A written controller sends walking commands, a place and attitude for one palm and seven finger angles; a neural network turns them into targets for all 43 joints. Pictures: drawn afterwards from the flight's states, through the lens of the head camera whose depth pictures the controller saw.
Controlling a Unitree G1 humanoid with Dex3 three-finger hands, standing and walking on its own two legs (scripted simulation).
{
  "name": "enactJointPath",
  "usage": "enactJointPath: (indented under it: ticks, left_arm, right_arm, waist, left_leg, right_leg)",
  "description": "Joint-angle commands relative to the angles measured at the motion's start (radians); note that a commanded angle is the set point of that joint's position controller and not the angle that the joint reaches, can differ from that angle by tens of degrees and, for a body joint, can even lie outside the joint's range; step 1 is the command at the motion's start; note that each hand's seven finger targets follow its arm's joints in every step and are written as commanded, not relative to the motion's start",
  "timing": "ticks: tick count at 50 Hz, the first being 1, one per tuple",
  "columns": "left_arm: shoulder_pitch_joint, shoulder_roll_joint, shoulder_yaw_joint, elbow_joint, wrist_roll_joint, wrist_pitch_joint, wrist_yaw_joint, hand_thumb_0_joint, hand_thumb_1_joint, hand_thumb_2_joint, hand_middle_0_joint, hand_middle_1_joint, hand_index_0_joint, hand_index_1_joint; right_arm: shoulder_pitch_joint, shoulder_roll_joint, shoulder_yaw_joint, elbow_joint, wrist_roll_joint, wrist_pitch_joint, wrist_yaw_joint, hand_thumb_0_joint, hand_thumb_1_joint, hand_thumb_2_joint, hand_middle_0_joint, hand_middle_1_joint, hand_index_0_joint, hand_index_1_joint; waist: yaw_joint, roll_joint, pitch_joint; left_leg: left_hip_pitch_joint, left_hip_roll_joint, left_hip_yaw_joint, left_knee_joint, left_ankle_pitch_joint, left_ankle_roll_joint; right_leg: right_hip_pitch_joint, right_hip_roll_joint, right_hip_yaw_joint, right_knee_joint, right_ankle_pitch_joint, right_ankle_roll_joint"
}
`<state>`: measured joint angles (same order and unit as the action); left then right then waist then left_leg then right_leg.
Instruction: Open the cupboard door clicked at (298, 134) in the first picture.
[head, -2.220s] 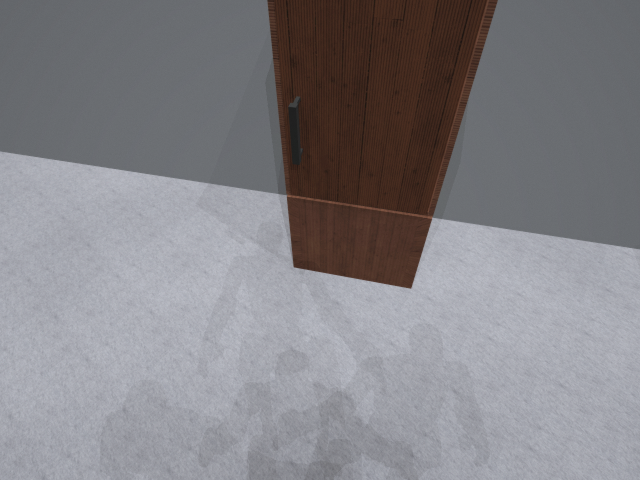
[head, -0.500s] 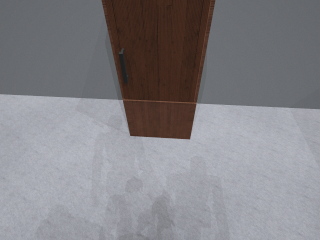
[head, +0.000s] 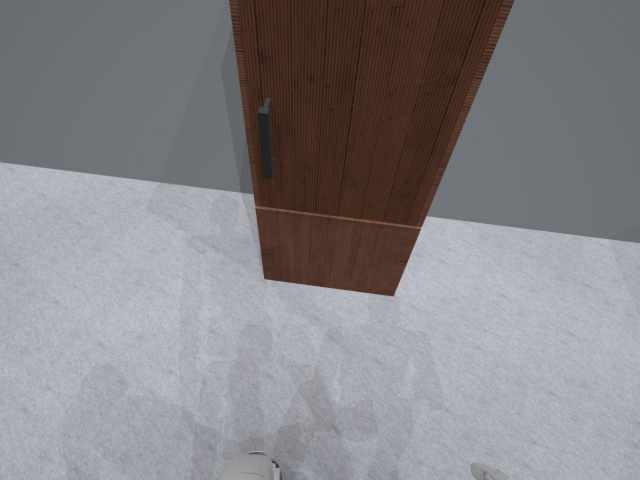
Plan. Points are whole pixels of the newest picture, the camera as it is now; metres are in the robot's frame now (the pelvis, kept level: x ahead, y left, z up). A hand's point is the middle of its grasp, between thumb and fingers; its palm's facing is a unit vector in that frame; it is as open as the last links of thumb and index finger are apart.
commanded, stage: take the last steps up to it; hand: left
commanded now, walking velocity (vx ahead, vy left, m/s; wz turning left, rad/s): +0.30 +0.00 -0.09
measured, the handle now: (268, 139) +0.76 +0.19 -0.07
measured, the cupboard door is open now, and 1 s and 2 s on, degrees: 0 0 0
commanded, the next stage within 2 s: come to a stop and stand still in 0.40 s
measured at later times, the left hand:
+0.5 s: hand (218, 412) +0.22 +0.17 -0.14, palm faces -0.03 -0.97 -0.22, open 7.3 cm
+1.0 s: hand (216, 374) +0.27 +0.19 -0.15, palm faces -0.04 -0.95 -0.31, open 7.4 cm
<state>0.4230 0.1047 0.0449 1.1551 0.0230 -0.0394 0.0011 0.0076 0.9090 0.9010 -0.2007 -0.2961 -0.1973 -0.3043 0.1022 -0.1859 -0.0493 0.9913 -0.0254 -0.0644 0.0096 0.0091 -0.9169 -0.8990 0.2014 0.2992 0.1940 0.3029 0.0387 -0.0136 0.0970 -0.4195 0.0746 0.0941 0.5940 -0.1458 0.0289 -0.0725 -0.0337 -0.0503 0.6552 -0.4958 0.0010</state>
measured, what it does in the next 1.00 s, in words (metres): walks ahead: right foot, then left foot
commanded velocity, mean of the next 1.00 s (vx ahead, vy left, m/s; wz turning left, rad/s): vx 0.01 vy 0.00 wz -0.02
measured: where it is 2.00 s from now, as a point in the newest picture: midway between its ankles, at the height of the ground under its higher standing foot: outside the picture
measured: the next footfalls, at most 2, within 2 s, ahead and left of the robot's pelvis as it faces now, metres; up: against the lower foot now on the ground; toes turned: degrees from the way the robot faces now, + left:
right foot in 0.34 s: +0.19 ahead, -0.11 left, +0.00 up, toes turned -7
left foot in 0.64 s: +0.31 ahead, +0.12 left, +0.00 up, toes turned +1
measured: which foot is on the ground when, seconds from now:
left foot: down 0.00-0.34, up 0.36-0.62, down 0.64-0.94, up 0.96-1.00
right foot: up 0.00-0.32, down 0.34-0.72, up 0.74-0.94, down 0.96-1.00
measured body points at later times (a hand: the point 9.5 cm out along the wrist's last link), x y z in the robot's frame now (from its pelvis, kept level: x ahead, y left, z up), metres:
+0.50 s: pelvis +0.16 -0.01 +0.02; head +0.19 -0.03 +0.47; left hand +0.22 +0.22 -0.12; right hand +0.14 -0.24 -0.14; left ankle +0.16 +0.11 -0.66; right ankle +0.15 -0.10 -0.72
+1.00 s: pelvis +0.20 -0.02 +0.01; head +0.23 -0.05 +0.45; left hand +0.27 +0.24 -0.13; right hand +0.26 -0.28 -0.15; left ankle +0.25 +0.12 -0.70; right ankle +0.20 -0.13 -0.72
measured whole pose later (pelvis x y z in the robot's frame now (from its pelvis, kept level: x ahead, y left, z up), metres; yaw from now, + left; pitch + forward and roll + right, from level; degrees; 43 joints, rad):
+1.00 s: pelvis +0.20 -0.02 +0.01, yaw -4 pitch -1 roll +1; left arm 0.20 0.21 0.06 0.98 0.04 0.03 0.02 0.01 0.91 0.90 -0.20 -0.30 -0.19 -0.30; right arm 0.13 -0.22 -0.07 1.00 -0.01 0.07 -0.02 0.01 -0.91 -0.90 0.21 0.30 0.20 0.30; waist 0.01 0.04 0.09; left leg -0.40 0.05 0.02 0.76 -0.41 -0.02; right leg -0.28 -0.02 -0.03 0.61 -0.30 -0.03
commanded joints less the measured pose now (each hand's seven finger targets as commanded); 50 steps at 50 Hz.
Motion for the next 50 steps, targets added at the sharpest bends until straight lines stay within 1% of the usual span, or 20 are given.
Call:
enactJointPath:
  ticks: [1,3,6,14,15,17,18,23,28,30,31,34,36,39,43,45,46,47,48,50]
  left_arm:
    - [-0.077,0.089,0.021,-0.134,0.002,-0.020,0.011,0.000,0.900,0.900,-0.200,-0.300,-0.200,-0.300]
    - [-0.097,0.097,0.029,-0.133,0.009,-0.008,-0.005,0.000,0.900,0.900,-0.200,-0.300,-0.200,-0.300]
    - [-0.059,0.067,0.024,-0.133,0.008,0.016,-0.014,0.000,0.900,0.900,-0.200,-0.300,-0.200,-0.300]
    - [-0.068,0.126,0.033,-0.155,0.011,0.015,-0.016,0.000,0.900,0.900,-0.200,-0.300,-0.200,-0.300]
    - [-0.041,0.155,0.039,-0.143,0.011,0.010,-0.011,0.000,0.900,0.900,-0.200,-0.300,-0.200,-0.300]
    - [0.064,0.299,0.061,-0.122,0.012,0.000,0.002,0.000,0.900,0.900,-0.200,-0.300,-0.200,-0.300]
    - [0.052,0.285,0.058,-0.124,0.002,-0.008,0.009,0.000,0.900,0.900,-0.200,-0.300,-0.200,-0.300]
    - [-0.081,0.180,0.031,-0.142,0.001,-0.028,0.021,0.000,0.900,0.900,-0.200,-0.300,-0.200,-0.300]
    - [-0.100,0.150,0.015,-0.103,-0.006,-0.014,0.029,0.000,0.900,0.900,-0.200,-0.300,-0.200,-0.300]
    - [-0.099,0.145,0.008,-0.094,-0.015,0.000,0.037,0.000,0.900,0.900,-0.200,-0.300,-0.200,-0.300]
    - [-0.058,0.121,0.004,-0.090,-0.019,0.012,0.045,0.000,0.900,0.900,-0.200,-0.300,-0.200,-0.300]
    - [-0.039,0.121,0.004,-0.096,-0.006,0.047,0.052,0.000,0.900,0.900,-0.200,-0.300,-0.200,-0.300]
    - [-0.063,0.151,0.017,-0.116,-0.013,0.067,0.043,0.000,0.900,0.900,-0.200,-0.300,-0.200,-0.300]
    - [-0.104,0.144,0.028,-0.151,-0.006,0.072,0.033,0.000,0.900,0.900,-0.200,-0.300,-0.200,-0.300]
    - [-0.086,0.132,0.040,-0.174,-0.006,0.082,0.023,0.000,0.900,0.900,-0.200,-0.300,-0.200,-0.300]
    - [-0.018,0.149,0.046,-0.168,0.003,0.078,0.022,0.000,0.900,0.900,-0.200,-0.300,-0.200,-0.300]
    - [-0.023,0.197,0.048,-0.180,0.016,0.070,0.026,0.000,0.900,0.900,-0.200,-0.300,-0.200,-0.300]
    - [-0.103,0.274,0.052,-0.202,0.023,0.062,0.027,0.000,0.900,0.900,-0.200,-0.300,-0.200,-0.300]
    - [-0.145,0.303,0.047,-0.227,0.018,0.062,0.023,0.000,0.900,0.900,-0.200,-0.300,-0.200,-0.300]
    - [-0.238,0.259,0.038,-0.236,0.016,0.055,0.029,0.000,0.900,0.900,-0.200,-0.300,-0.200,-0.300]
  right_arm:
    - [0.335,-0.202,-0.039,0.047,-0.009,0.016,-0.031,0.000,-0.900,-0.900,0.200,0.300,0.200,0.300]
    - [0.220,-0.117,-0.016,0.012,-0.009,0.009,-0.034,0.000,-0.900,-0.900,0.200,0.300,0.200,0.300]
    - [0.181,-0.111,-0.011,0.012,-0.008,0.004,-0.036,0.000,-0.900,-0.900,0.200,0.300,0.200,0.300]
    - [0.161,-0.122,-0.019,0.031,-0.002,0.032,-0.019,0.000,-0.900,-0.900,0.200,0.300,0.200,0.300]
    - [0.158,-0.103,-0.013,0.033,0.002,0.032,-0.016,0.000,-0.900,-0.900,0.200,0.300,0.200,0.300]
    - [0.168,-0.041,0.001,-0.009,0.009,0.032,-0.005,0.000,-0.900,-0.900,0.200,0.300,0.200,0.300]
    - [0.135,-0.080,-0.007,-0.007,0.003,0.036,-0.009,0.000,-0.900,-0.900,0.200,0.300,0.200,0.300]
    - [0.184,-0.016,0.008,0.040,0.006,0.034,-0.011,0.000,-0.900,-0.900,0.200,0.300,0.200,0.300]
    - [0.196,0.021,0.035,0.057,0.013,0.041,-0.022,0.000,-0.900,-0.900,0.200,0.300,0.200,0.300]
    - [0.250,-0.022,0.031,0.086,0.012,0.036,-0.030,0.000,-0.900,-0.900,0.200,0.300,0.200,0.300]
    - [0.252,-0.071,0.022,0.087,0.011,0.030,-0.039,0.000,-0.900,-0.900,0.200,0.300,0.200,0.300]
    - [0.219,-0.139,0.003,0.075,0.017,0.057,-0.062,0.000,-0.900,-0.900,0.200,0.300,0.200,0.300]
    - [0.234,-0.161,-0.011,0.065,0.012,0.070,-0.074,0.000,-0.900,-0.900,0.200,0.300,0.200,0.300]
    - [0.190,-0.200,-0.039,0.032,0.001,0.084,-0.080,0.000,-0.900,-0.900,0.200,0.300,0.200,0.300]
    - [0.090,-0.207,-0.049,-0.009,0.000,0.090,-0.074,0.000,-0.900,-0.900,0.200,0.300,0.200,0.300]
    - [0.039,-0.188,-0.048,-0.031,0.007,0.098,-0.063,0.000,-0.900,-0.900,0.200,0.300,0.200,0.300]
    - [0.047,-0.138,-0.042,-0.043,0.014,0.106,-0.052,0.000,-0.900,-0.900,0.200,0.300,0.200,0.300]
    - [0.070,-0.072,-0.034,-0.057,0.019,0.115,-0.035,0.000,-0.900,-0.900,0.200,0.300,0.200,0.300]
    - [0.066,-0.080,-0.035,-0.058,0.013,0.131,-0.024,0.000,-0.900,-0.900,0.200,0.300,0.200,0.300]
    - [0.071,-0.076,-0.033,-0.040,0.007,0.137,-0.020,0.000,-0.900,-0.900,0.200,0.300,0.200,0.300]
  waist:
    - [-0.133,0.238,-0.119]
    - [-0.076,0.156,-0.023]
    - [-0.027,0.140,-0.067]
    - [0.016,0.043,-0.041]
    - [0.034,-0.010,-0.029]
    - [0.064,-0.297,-0.052]
    - [0.062,-0.281,-0.039]
    - [-0.034,-0.084,-0.095]
    - [-0.048,-0.095,-0.091]
    - [-0.063,-0.018,-0.117]
    - [-0.047,0.072,-0.146]
    - [-0.045,0.218,-0.064]
    - [-0.059,0.270,-0.135]
    - [-0.067,0.189,-0.186]
    - [-0.033,0.189,-0.210]
    - [0.012,0.127,-0.176]
    - [0.007,-0.074,-0.140]
    - [-0.023,-0.287,-0.077]
    - [-0.008,-0.203,-0.075]
    - [-0.051,-0.190,-0.005]
  left_leg:
    - [0.387,0.361,-0.474,-0.353,-0.251,0.186]
    - [0.195,0.295,-0.342,-0.405,-0.287,0.145]
    - [0.150,0.232,-0.201,-0.408,-0.172,0.133]
    - [0.048,0.152,-0.102,-0.292,-0.327,0.087]
    - [-0.004,0.101,-0.059,-0.207,-0.354,0.055]
    - [-0.193,-0.070,0.069,0.225,-0.471,-0.016]
    - [-0.222,-0.039,-0.028,0.383,-0.449,-0.013]
    - [-0.119,0.010,-0.053,0.351,-0.245,-0.046]
    - [0.107,-0.035,-0.013,-0.012,-0.067,-0.059]
    - [0.279,0.002,-0.061,-0.153,0.306,-0.046]
    - [0.356,0.103,-0.141,-0.121,0.624,0.001]
    - [0.309,0.217,-0.209,-0.141,0.841,0.086]
    - [0.384,0.285,-0.273,-0.192,0.968,0.151]
    - [0.461,0.313,-0.263,-0.148,0.898,0.197]
    - [0.315,0.271,-0.193,-0.165,0.630,0.140]
    - [0.144,0.195,-0.154,-0.109,0.289,0.077]
    - [0.061,0.073,-0.093,0.000,-0.034,0.013]
    - [0.011,-0.076,-0.011,0.186,-0.373,-0.050]
    - [0.060,-0.075,-0.096,0.371,-0.463,-0.039]
    - [0.009,-0.051,-0.138,0.484,-0.346,-0.031]
  right_leg:
    - [-0.555,-0.023,0.051,0.639,-0.022,-0.057]
    - [-0.507,-0.075,0.059,0.576,0.080,-0.046]
    - [-0.395,-0.070,0.022,0.360,0.122,-0.031]
    - [-0.078,0.012,-0.045,-0.101,0.260,-0.022]
    - [-0.012,-0.018,0.012,-0.184,0.218,-0.035]
    - [0.090,-0.344,0.493,-0.469,-0.006,-0.192]
    - [0.049,-0.364,0.571,-0.510,0.015,-0.240]
    - [0.029,-0.250,0.166,-0.374,0.723,-0.211]
    - [-0.028,-0.148,0.061,-0.288,0.877,-0.138]
    - [-0.103,-0.098,0.040,-0.209,0.748,-0.067]
    - [-0.159,-0.066,0.036,-0.186,0.576,-0.025]
    - [-0.196,-0.008,-0.004,-0.113,0.260,0.005]
    - [-0.248,0.010,0.005,0.086,-0.029,0.009]
    - [-0.352,0.020,0.048,0.200,-0.097,-0.003]
    - [-0.222,0.025,0.033,0.080,0.062,-0.004]
    - [-0.065,0.014,0.020,-0.145,0.298,-0.006]
    - [-0.079,-0.088,0.167,-0.305,0.386,-0.036]
    - [-0.186,-0.300,0.363,-0.416,0.401,-0.135]
    - [-0.325,-0.354,0.372,-0.448,0.212,-0.201]
    - [-0.357,-0.270,0.338,-0.435,0.176,-0.192]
